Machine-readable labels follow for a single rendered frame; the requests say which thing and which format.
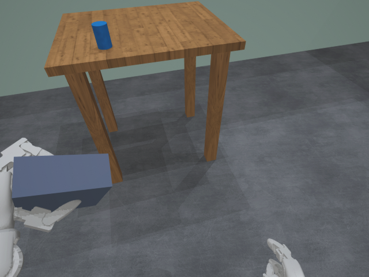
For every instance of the robot left hand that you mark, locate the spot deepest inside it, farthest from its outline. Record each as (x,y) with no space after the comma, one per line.
(38,218)

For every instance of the table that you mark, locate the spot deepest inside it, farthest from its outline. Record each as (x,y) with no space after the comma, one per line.
(139,35)

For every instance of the sponge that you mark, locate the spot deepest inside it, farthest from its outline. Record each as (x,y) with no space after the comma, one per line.
(52,181)

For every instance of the robot right hand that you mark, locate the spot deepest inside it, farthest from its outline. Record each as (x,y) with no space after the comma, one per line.
(290,266)

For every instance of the robot left forearm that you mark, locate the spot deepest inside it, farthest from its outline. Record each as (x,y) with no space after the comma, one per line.
(11,256)

